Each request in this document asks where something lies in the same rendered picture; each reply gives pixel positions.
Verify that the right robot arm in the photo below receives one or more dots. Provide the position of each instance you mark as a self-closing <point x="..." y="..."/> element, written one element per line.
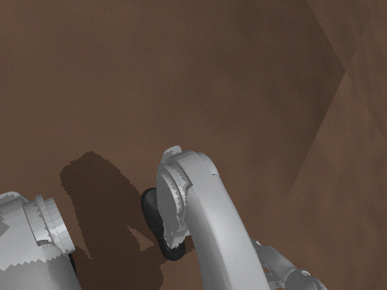
<point x="300" y="279"/>

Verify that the right robot foot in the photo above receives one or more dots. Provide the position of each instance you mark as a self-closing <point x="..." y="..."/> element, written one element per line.
<point x="155" y="224"/>

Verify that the right robot hand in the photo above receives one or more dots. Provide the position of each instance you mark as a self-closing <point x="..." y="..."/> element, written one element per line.
<point x="280" y="267"/>

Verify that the left robot foot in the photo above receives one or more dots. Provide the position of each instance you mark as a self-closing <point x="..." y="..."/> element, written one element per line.
<point x="72" y="262"/>

